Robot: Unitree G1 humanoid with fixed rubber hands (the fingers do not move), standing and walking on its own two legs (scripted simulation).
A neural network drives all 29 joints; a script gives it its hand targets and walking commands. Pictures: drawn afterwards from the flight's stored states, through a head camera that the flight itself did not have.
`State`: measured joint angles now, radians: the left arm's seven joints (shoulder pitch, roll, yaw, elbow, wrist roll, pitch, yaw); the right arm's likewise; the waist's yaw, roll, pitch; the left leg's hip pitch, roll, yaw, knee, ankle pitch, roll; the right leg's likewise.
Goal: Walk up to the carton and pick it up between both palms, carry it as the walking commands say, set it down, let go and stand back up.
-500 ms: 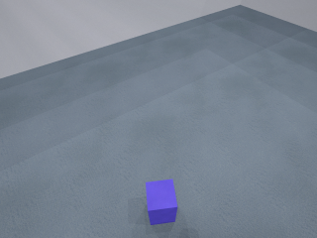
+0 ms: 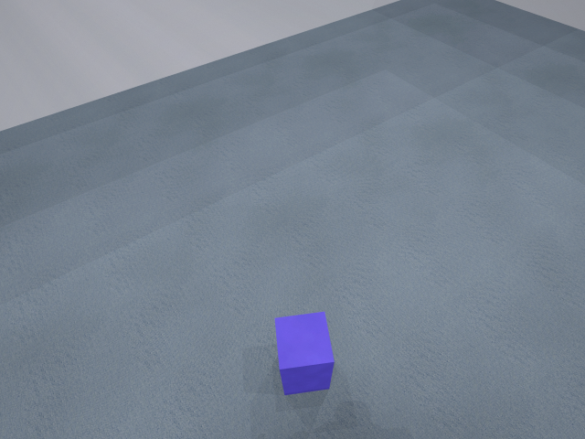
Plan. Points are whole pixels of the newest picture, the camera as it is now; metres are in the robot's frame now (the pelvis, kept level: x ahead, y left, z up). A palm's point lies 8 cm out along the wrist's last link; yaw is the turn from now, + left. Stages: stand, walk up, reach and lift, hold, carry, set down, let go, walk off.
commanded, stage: reach and lift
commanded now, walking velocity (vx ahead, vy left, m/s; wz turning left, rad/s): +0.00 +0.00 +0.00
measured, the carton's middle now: (303, 355) +0.43 +0.01 -0.63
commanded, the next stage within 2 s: none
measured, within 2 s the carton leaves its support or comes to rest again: neither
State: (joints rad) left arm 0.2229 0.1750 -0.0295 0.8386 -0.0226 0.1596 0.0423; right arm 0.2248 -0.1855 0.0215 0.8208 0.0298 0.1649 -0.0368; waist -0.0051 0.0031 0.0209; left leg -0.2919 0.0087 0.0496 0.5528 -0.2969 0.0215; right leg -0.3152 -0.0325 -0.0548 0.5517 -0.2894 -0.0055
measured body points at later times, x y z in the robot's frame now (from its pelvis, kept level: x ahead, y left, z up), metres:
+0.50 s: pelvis -0.02 -0.01 -0.05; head +0.11 -0.01 +0.38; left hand +0.18 +0.19 -0.18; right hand +0.17 -0.22 -0.17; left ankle +0.00 +0.11 -0.73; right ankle +0.01 -0.12 -0.73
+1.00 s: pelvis -0.09 -0.02 -0.09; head +0.12 -0.02 +0.31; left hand +0.30 +0.17 -0.19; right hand +0.31 -0.19 -0.19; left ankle -0.01 +0.11 -0.73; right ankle +0.01 -0.12 -0.73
